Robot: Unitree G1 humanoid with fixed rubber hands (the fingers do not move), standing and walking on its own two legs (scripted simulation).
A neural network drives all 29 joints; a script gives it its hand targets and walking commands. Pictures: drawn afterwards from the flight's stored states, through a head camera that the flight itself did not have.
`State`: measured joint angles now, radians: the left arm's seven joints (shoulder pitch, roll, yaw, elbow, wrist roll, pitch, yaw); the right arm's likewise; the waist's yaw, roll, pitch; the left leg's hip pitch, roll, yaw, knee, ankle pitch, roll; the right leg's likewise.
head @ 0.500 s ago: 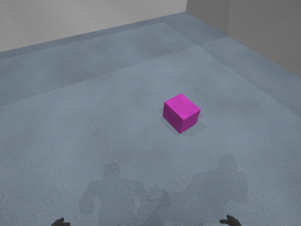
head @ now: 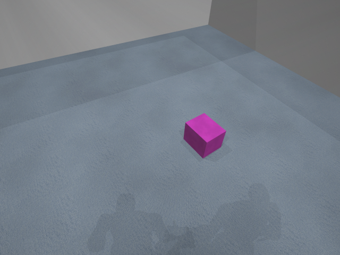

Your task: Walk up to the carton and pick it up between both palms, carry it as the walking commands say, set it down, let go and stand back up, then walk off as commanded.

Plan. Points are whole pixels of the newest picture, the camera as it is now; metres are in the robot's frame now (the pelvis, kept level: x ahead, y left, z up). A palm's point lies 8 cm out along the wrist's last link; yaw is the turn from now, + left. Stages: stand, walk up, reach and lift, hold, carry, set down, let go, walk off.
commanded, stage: stand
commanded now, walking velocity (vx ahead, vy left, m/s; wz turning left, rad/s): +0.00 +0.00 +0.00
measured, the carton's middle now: (203, 135) +1.07 -0.29 -0.66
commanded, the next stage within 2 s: walk up in 0.94 s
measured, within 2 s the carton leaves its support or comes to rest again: neither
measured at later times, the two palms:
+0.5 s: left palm out of the picture +0.06 +0.27 -0.12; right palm out of the picture +0.06 -0.26 -0.12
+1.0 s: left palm out of the picture +0.05 +0.27 -0.11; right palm out of the picture +0.05 -0.26 -0.11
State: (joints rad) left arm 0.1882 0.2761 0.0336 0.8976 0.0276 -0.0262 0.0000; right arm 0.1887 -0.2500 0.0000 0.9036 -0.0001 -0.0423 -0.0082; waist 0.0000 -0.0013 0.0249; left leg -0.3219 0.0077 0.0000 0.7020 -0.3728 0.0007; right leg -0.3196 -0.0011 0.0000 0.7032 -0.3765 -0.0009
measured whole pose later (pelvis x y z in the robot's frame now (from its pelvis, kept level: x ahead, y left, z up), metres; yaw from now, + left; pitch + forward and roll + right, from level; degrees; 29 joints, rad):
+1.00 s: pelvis +0.00 +0.00 +0.02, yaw +0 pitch -3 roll +0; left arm 0.19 0.28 0.03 1.05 0.02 -0.03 0.00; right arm 0.18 -0.25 0.00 1.06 0.00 -0.04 -0.01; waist 0.00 0.00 0.05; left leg -0.20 0.01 0.00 0.51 -0.27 0.00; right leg -0.19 0.00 0.00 0.51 -0.27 0.00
